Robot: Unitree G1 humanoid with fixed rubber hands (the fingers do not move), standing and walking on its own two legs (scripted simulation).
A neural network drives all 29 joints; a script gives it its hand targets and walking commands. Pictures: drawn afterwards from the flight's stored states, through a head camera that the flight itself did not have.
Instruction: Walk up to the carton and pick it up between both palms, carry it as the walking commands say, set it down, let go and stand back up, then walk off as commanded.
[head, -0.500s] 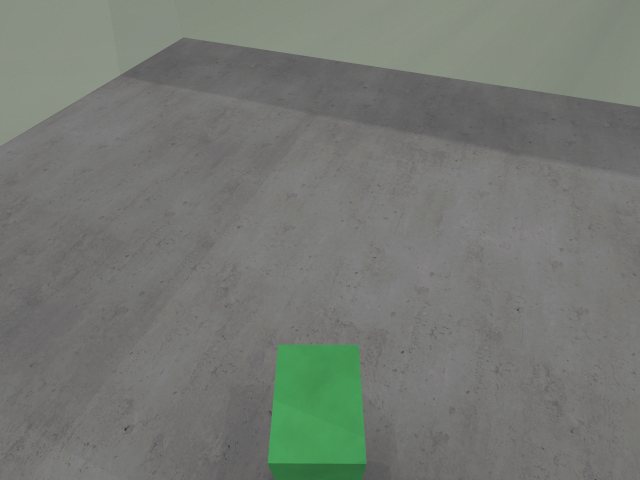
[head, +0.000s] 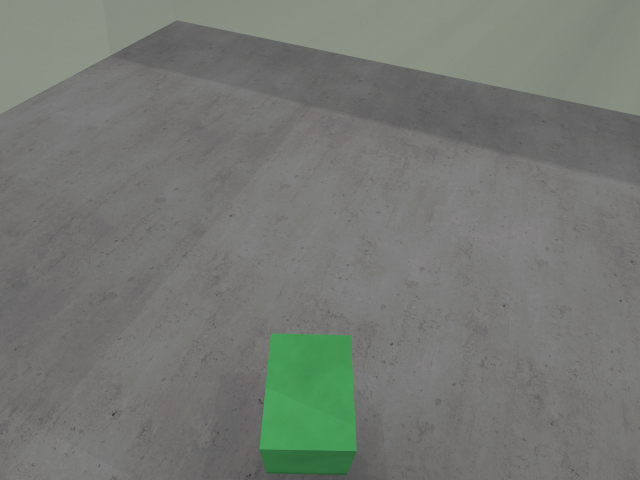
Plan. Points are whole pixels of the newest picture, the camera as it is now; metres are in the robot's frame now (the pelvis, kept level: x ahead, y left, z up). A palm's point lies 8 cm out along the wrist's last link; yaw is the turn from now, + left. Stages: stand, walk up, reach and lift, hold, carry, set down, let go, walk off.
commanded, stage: stand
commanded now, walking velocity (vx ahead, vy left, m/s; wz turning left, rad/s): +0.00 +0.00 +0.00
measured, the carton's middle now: (308, 404) +0.43 +0.02 -0.64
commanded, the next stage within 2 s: reach and lift in 1.50 s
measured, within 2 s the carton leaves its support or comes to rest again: neither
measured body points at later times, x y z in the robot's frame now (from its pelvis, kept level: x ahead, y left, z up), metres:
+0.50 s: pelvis -0.02 -0.02 +0.00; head +0.00 -0.03 +0.45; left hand +0.05 +0.24 -0.13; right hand +0.04 -0.26 -0.15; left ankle -0.02 +0.11 -0.73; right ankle +0.01 -0.12 -0.73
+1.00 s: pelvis -0.03 -0.02 +0.00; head -0.01 -0.02 +0.45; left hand +0.04 +0.24 -0.13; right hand +0.01 -0.26 -0.15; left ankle -0.02 +0.11 -0.73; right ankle +0.01 -0.12 -0.73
